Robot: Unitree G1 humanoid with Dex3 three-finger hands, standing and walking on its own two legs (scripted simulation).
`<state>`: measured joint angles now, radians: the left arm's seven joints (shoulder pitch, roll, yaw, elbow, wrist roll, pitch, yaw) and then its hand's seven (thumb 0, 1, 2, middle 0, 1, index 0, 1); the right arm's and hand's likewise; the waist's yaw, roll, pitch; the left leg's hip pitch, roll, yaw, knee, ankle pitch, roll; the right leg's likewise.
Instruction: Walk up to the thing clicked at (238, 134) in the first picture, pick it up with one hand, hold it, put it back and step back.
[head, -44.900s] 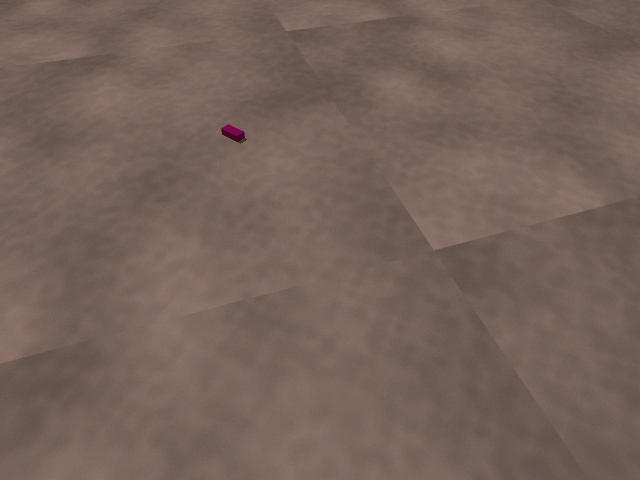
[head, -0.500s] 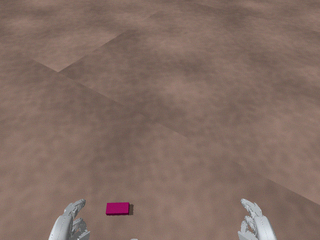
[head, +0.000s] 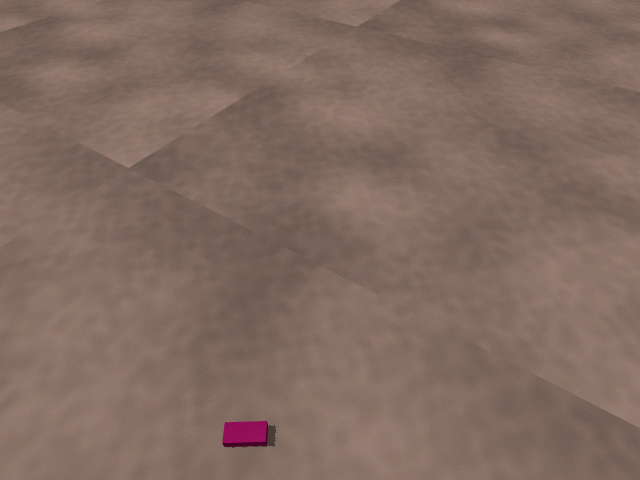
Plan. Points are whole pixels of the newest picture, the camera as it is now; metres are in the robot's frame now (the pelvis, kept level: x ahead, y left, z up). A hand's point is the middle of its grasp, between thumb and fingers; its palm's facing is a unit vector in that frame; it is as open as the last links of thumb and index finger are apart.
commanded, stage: stand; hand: left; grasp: from above
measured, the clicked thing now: (245, 433) +0.41 +0.22 -0.76
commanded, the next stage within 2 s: step back in 1.96 s
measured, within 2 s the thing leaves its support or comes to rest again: neither
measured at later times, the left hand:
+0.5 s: hand out of the picture +0.03 +0.23 -0.16, palm faces +0.01 -0.95 -0.32, open 7.4 cm
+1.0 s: hand out of the picture +0.06 +0.21 -0.16, palm faces -0.02 -0.96 -0.29, open 7.4 cm
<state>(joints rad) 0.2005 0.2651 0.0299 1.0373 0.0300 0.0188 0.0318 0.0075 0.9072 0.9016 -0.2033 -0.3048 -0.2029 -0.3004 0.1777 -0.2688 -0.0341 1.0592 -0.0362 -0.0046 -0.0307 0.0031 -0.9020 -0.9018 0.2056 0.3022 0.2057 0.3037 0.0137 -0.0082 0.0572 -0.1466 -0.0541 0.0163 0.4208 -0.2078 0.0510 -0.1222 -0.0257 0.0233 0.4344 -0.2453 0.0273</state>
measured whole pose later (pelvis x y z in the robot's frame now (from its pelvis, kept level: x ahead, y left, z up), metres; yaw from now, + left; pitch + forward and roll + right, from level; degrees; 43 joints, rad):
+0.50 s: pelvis -0.01 +0.00 +0.00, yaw +0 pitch -4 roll +0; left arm 0.18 0.28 0.02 1.14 0.03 0.00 0.02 0.00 0.91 0.90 -0.20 -0.30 -0.20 -0.30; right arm 0.15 -0.30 -0.03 1.14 -0.02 0.00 -0.02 0.00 -0.90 -0.90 0.21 0.30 0.21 0.30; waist 0.00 0.01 0.05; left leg -0.11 -0.06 0.02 0.33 -0.14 0.05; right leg -0.10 -0.03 0.03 0.36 -0.19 0.03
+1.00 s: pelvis +0.00 -0.01 +0.01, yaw -1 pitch -4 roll +0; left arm 0.15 0.27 0.01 1.15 0.02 0.00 0.02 0.00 0.91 0.90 -0.20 -0.30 -0.20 -0.30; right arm 0.13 -0.29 -0.01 1.16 -0.02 0.00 -0.02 0.00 -0.90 -0.90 0.21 0.30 0.21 0.30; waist -0.01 0.00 0.05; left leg -0.10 -0.03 0.02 0.32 -0.16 0.04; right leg -0.09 -0.01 0.03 0.34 -0.19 0.01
